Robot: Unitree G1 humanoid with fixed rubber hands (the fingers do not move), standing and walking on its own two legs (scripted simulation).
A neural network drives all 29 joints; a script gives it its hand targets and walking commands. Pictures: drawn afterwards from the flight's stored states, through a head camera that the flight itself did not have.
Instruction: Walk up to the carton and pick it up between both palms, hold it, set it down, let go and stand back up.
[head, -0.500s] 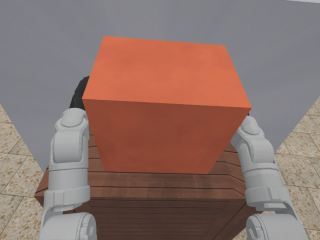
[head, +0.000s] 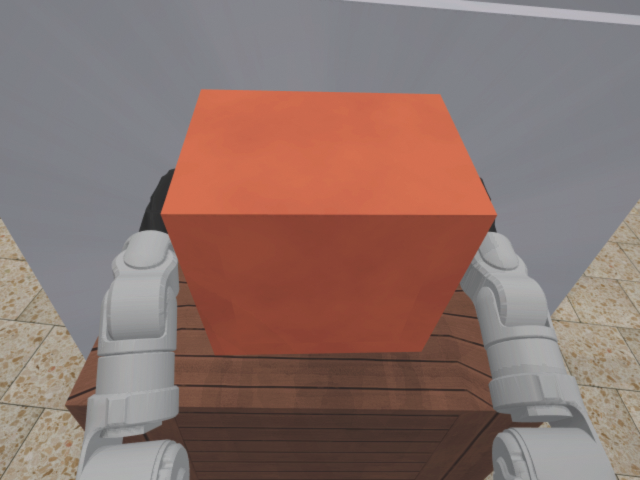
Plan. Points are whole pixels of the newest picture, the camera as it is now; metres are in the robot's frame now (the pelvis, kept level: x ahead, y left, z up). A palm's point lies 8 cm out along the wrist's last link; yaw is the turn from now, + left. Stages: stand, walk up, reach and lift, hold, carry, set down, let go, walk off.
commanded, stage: hold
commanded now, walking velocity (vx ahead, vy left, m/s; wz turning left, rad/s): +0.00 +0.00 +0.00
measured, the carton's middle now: (321, 232) +0.37 +0.02 +0.16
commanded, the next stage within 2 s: none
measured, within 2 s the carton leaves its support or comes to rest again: neither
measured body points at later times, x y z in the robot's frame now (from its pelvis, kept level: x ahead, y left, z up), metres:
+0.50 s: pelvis +0.00 +0.00 +0.00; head -0.04 +0.03 +0.45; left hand +0.35 +0.21 +0.17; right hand +0.37 -0.17 +0.18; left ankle +0.06 +0.13 -0.75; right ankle -0.02 -0.12 -0.75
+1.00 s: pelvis -0.01 +0.00 +0.00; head -0.05 +0.03 +0.45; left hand +0.34 +0.21 +0.18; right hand +0.37 -0.16 +0.19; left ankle +0.06 +0.13 -0.75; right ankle -0.02 -0.12 -0.75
